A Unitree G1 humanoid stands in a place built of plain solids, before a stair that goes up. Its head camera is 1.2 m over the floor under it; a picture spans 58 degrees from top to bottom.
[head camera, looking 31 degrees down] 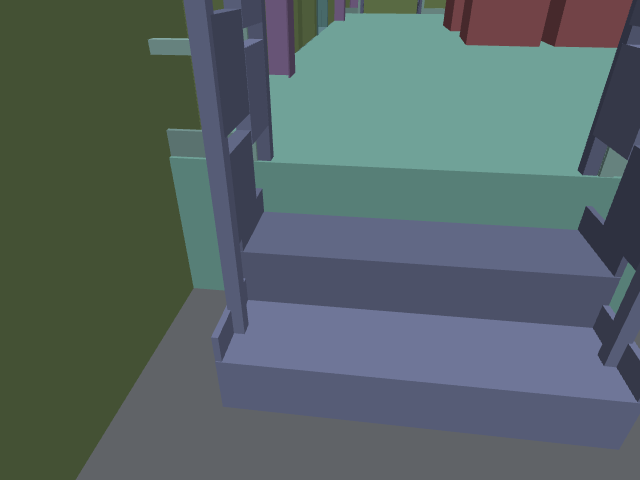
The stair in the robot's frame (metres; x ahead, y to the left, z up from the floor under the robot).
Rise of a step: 0.21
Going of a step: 0.30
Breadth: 1.22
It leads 7 degrees to the right of straight ahead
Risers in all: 3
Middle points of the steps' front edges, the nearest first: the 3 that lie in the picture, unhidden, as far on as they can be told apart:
0.86 -0.29 0.21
1.16 -0.32 0.41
1.45 -0.36 0.62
